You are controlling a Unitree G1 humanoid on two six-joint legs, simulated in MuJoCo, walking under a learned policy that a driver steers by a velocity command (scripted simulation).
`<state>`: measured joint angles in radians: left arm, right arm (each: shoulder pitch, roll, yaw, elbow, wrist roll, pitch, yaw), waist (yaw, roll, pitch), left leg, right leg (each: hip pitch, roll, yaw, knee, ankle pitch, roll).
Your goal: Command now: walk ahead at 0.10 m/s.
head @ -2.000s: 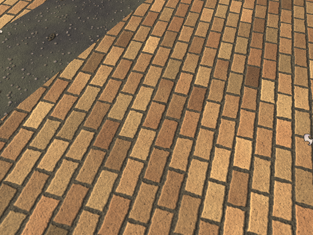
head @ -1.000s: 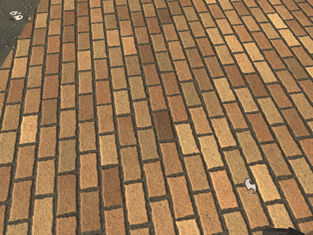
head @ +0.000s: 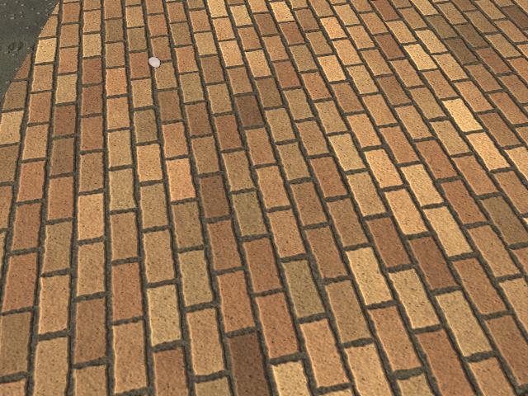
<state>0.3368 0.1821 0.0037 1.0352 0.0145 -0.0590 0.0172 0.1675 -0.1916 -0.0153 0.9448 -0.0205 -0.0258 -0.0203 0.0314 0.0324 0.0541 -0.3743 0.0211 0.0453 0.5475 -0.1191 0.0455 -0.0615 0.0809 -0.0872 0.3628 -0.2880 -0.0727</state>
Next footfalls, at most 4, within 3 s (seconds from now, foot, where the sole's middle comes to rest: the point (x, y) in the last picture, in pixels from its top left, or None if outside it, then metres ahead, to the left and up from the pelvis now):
0.02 left None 0.12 0.09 -0.78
1.16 left None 0.20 0.13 -0.78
1.66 right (296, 373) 0.54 -0.03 -0.78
2.22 left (234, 266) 0.86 0.15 -0.78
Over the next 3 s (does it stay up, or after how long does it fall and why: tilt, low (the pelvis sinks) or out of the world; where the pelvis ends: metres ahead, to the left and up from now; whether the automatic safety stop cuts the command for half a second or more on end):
stays up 1.03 0.04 0.00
